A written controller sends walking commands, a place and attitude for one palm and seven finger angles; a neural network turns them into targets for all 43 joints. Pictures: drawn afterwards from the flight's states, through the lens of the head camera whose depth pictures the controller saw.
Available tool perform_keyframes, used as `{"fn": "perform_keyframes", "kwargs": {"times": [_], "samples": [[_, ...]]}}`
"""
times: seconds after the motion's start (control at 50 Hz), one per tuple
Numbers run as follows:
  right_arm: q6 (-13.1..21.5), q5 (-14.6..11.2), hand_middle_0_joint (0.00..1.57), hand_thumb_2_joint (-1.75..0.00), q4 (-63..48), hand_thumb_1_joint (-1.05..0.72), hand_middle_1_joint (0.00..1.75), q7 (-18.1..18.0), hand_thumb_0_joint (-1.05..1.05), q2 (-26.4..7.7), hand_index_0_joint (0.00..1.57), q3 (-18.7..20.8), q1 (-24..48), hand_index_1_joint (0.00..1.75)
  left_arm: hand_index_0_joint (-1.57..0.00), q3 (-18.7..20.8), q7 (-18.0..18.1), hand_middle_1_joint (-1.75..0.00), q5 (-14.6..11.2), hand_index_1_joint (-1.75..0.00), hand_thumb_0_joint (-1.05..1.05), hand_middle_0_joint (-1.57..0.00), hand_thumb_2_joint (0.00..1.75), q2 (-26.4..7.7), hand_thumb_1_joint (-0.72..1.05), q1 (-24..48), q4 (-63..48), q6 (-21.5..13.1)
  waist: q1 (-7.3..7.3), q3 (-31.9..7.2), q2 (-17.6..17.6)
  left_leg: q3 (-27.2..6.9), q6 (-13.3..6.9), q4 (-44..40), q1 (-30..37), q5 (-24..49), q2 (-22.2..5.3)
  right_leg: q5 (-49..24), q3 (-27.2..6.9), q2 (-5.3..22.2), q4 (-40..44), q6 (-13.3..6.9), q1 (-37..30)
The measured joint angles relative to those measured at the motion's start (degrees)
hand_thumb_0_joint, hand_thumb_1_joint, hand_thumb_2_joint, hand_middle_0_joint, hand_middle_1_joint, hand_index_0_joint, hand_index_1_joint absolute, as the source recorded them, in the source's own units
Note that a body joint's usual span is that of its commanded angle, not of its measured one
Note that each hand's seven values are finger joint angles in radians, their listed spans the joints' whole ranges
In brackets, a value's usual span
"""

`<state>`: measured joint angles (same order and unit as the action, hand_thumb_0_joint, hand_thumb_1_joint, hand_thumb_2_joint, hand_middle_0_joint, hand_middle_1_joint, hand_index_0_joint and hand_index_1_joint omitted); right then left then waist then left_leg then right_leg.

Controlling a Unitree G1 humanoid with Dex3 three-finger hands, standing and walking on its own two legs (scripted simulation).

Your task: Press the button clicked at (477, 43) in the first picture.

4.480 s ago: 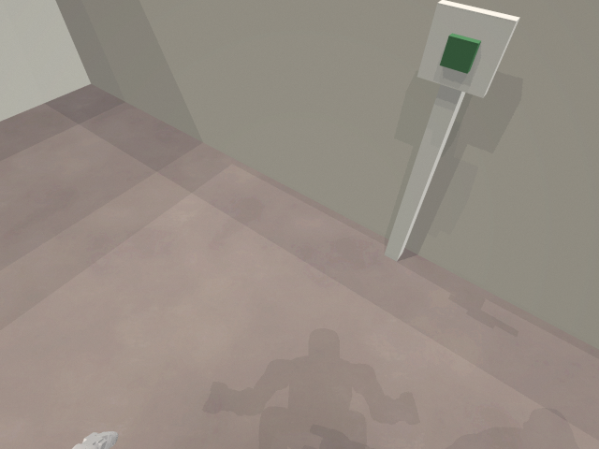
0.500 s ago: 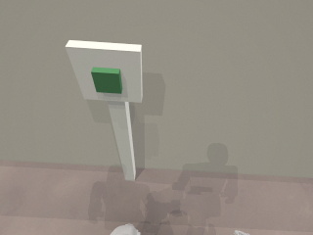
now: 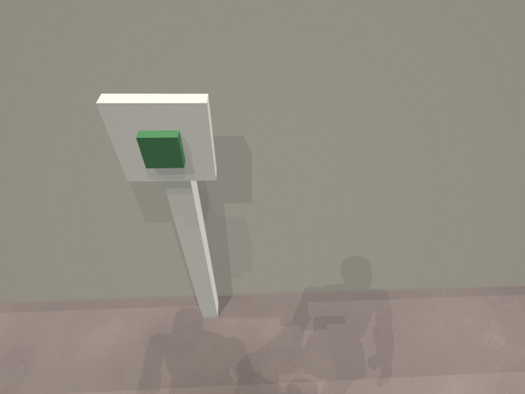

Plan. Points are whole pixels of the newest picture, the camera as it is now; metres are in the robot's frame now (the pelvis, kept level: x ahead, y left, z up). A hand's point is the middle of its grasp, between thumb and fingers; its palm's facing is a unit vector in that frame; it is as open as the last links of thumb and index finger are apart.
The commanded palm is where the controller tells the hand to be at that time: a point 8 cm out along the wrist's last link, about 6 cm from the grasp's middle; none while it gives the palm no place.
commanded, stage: come to a stop and stand still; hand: left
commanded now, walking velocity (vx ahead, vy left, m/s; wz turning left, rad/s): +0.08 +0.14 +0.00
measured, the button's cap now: (162, 148) +0.50 +0.21 +0.10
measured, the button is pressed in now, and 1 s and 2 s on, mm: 0 0 0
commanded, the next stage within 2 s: look again from close up in 1.36 s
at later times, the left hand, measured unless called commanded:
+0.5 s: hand out of the picture -0.06 +0.14 -0.19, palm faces +0.12 -0.98 -0.15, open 7.4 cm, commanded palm none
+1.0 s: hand out of the picture -0.01 +0.21 -0.17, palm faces +0.02 -0.98 -0.22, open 7.4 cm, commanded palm none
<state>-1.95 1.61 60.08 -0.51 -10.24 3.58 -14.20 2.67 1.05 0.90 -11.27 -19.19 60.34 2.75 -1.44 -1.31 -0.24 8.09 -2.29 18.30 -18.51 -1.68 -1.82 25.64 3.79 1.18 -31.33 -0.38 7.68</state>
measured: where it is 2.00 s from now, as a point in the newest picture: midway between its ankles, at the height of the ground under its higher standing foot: outside the picture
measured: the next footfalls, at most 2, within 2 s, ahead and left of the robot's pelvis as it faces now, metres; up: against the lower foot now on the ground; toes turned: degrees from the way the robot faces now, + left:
right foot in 0.02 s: +0.03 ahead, -0.11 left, +0.00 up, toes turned +1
left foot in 0.44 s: +0.03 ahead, +0.14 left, +0.00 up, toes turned +7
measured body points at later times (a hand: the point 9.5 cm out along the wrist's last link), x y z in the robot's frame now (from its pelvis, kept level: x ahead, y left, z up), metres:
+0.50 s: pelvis -0.01 +0.00 -0.01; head +0.01 +0.00 +0.44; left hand -0.06 +0.19 -0.17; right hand +0.02 -0.22 -0.17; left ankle -0.02 +0.14 -0.74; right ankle -0.07 -0.11 -0.74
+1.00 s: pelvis -0.02 +0.03 +0.00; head -0.02 +0.02 +0.45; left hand -0.01 +0.26 -0.16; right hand -0.03 -0.20 -0.16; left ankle -0.02 +0.14 -0.74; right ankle -0.07 -0.11 -0.74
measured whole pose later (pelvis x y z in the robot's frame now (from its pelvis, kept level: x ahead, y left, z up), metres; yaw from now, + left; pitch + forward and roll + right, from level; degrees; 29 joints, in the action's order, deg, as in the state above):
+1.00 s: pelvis -0.02 +0.03 +0.00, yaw +0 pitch -2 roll +1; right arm 0.3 0.5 66.9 -1.4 -9.1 0.6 -15.1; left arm 0.1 2.1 0.5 -9.6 -14.1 64.9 0.1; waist -0.3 1.8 0.2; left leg 7.5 -0.4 22.9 -8.9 -12.1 -1.5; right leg 17.1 3.5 4.2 -23.1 2.2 4.1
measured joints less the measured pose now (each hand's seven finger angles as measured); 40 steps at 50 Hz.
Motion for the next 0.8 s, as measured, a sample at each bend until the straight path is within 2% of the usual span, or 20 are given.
{"fn": "perform_keyframes", "kwargs": {"times": [0.02, 0.04, 0.08, 0.1, 0.16, 0.2, 0.26, 0.32, 0.38, 0.42, 0.44, 0.52, 0.66, 0.8], "samples": [[-0.3, -0.2, 0.2, -0.9, 0.5, -0.92, 0.3, 0.0, 0.0, 0.0, 0.2, 0.1, -0.7, 0.3, -0.19, -0.3, 0.1, -0.29, 0.1, -0.3, 0.0, -0.2, 0.9, 0.1, 0.91, -1.0, 0.0, -0.6, 0.31, -0.5, 1.2, 0.8, 0.9, 0.9, -0.6, -1.7, 1.0, -0.5, -0.1, 0.5, 6.1, -0.8, -2.1], [-0.5, -0.5, 0.2, -0.9, 1.2, -0.92, 0.3, 0.0, 0.0, -0.3, 0.2, 0.3, -1.2, 0.3, -0.19, -0.5, 0.3, -0.29, 0.3, -0.3, 0.0, -0.2, 0.9, 0.7, 0.91, -1.4, 0.7, -1.0, 0.62, -0.6, 1.1, 0.9, 2.2, 3.1, -1.5, -4.9, 1.3, -4.3, -0.4, 0.7, 8.5, -1.4, -2.5], [-1.3, -0.5, 0.2, -0.9, 2.4, -0.92, 0.3, 0.1, 0.0, -1.3, 0.2, 0.5, -2.9, 0.3, -0.2, -1.2, 0.4, -0.29, 0.5, -0.3, 0.0, -0.2, 0.9, 2.4, 0.91, -2.3, 2.1, -0.9, 1.13, -1.2, -0.8, -1.9, 3.6, 10.4, -3.5, -12.8, 1.4, -7.4, 0.0, 0.2, 8.8, -1.5, -2.9], [-1.7, -0.4, 0.2, -0.9, 3.0, -0.92, 0.3, 0.3, 0.0, -1.5, 0.2, 0.5, -3.7, 0.3, -0.2, -1.5, 0.5, -0.29, 0.3, -0.3, 0.0, -0.2, 0.9, 3.1, 0.91, -3.0, 2.6, -1.1, 1.57, -1.6, -1.2, -3.1, 3.8, 14.4, -4.3, -14.1, 1.5, -8.0, -0.2, 0.1, 9.5, -1.5, -3.3], [-1.4, -0.4, 0.19, -0.9, 3.8, -0.91, 0.3, 0.7, 0.0, -1.8, 0.2, 0.3, -5.4, 0.3, -0.2, -2.3, 0.7, -0.29, 0.0, -0.3, 0.0, -0.2, 0.9, 4.8, 0.9, -4.2, 3.8, -2.1, 1.49, -1.5, -2.1, -5.2, 4.4, 22.8, -5.4, -13.4, 0.7, -9.3, -0.5, -0.3, 11.8, -1.4, -4.4], [-1.0, -0.4, 0.19, -0.9, 4.1, -0.91, 0.3, 0.7, 0.01, -1.6, 0.2, 0.0, -6.2, 0.3, -0.2, -2.7, 0.7, -0.29, -0.1, -0.3, 0.01, -0.2, 0.9, 5.8, 0.9, -4.0, 4.1, -2.8, 1.06, -0.7, -2.6, -5.7, 4.9, 25.3, -5.2, -13.4, -0.2, -9.5, 0.1, -0.4, 12.2, -1.5, -4.7], [-1.1, -0.5, 0.19, -0.9, 4.8, -0.91, 0.3, 0.3, 0.01, -1.1, 0.2, -0.4, -6.6, 0.3, -0.2, -2.9, 0.8, -0.29, 0.0, -0.3, 0.01, -0.2, 0.9, 7.2, 0.9, -3.2, 4.1, -3.7, 1.2, 0.8, -2.9, -5.8, 5.5, 26.8, -4.2, -15.3, -1.1, -8.9, 0.9, -0.3, 11.2, -1.7, -4.3], [-1.3, -0.7, 0.19, -0.9, 5.4, -0.91, 0.3, 0.0, 0.01, -0.5, 0.2, -0.7, -5.6, 0.3, -0.2, -2.9, 0.9, -0.3, 0.2, -0.3, 0.01, -0.2, 0.9, 8.2, 0.9, -2.3, 4.0, -4.1, 1.89, 2.0, -2.6, -5.3, 5.7, 25.7, -2.5, -17.8, -1.6, -8.0, 1.4, 0.3, 9.5, -1.5, -3.4], [-0.9, -1.0, 0.19, -0.9, 5.4, -0.91, 0.3, -0.2, 0.01, 0.3, 0.2, -1.0, -3.6, 0.3, -0.2, -2.7, 1.1, -0.3, 0.4, -0.3, 0.0, -0.2, 0.9, 8.5, 0.9, -1.7, 4.4, -4.2, 2.68, 2.7, -1.7, -4.5, 5.4, 20.6, 0.4, -18.9, -1.6, -6.9, 1.6, 1.0, 7.6, -1.0, -2.4], [-0.1, -1.2, 0.19, -0.9, 5.0, -0.91, 0.3, -0.4, 0.01, 0.7, 0.2, -1.2, -2.0, 0.3, -0.2, -2.5, 1.2, -0.3, 0.3, -0.3, 0.0, -0.2, 0.9, 8.3, 0.9, -1.5, 4.8, -4.0, 2.95, 3.0, -1.2, -3.7, 5.1, 14.0, 3.5, -15.0, -1.6, -5.7, 1.7, 1.2, 5.5, -0.4, -1.6], [0.5, -1.2, 0.19, -0.9, 4.7, -0.91, 0.3, -0.5, 0.01, 0.8, 0.2, -1.3, -1.2, 0.3, -0.2, -2.5, 1.2, -0.3, 0.2, -0.3, 0.0, -0.2, 0.9, 8.2, 0.9, -1.5, 5.0, -3.8, 3.0, 2.9, -1.4, -3.6, 4.7, 10.6, 5.2, -10.8, -1.9, -4.9, 1.9, 0.9, 4.1, -0.1, -1.1], [1.9, -0.9, 0.2, -0.9, 4.9, -0.94, 0.3, -1.5, 0.02, 1.3, 0.2, -1.3, 1.9, 0.3, -0.2, -2.0, 1.6, -0.3, 0.1, -0.3, 0.0, -0.2, 0.9, 6.5, 0.9, -0.4, 6.0, -2.6, 3.47, 3.3, 1.4, -2.1, 3.5, 11.6, 6.4, -15.1, -1.0, -4.3, 0.8, 2.2, 1.5, 1.2, -0.9], [2.6, -1.2, 0.19, -0.9, 4.1, -0.93, 0.3, -1.8, 0.01, 1.6, 0.2, -2.1, 4.2, 0.3, -0.2, -2.1, 1.4, -0.29, -0.1, -0.3, 0.0, -0.2, 0.9, 3.6, 0.91, 2.0, 6.2, -2.2, 2.8, 2.5, 1.8, -1.1, 2.7, 9.7, 8.1, -14.5, -0.8, -5.1, 0.0, 2.3, 4.9, 2.1, -3.0], [2.7, -1.1, 0.2, -0.9, 4.6, -0.94, 0.3, -1.6, 0.0, 0.9, 0.2, -2.4, 3.2, 0.3, -0.2, -2.3, 1.2, -0.29, -0.2, -0.3, 0.0, -0.2, 0.9, 2.0, 0.91, 4.5, 5.0, -2.6, 2.08, 2.4, 1.1, -0.7, 2.0, 7.0, 8.9, -12.6, 0.1, -6.9, -0.3, 3.0, 7.0, 2.7, -3.4]]}}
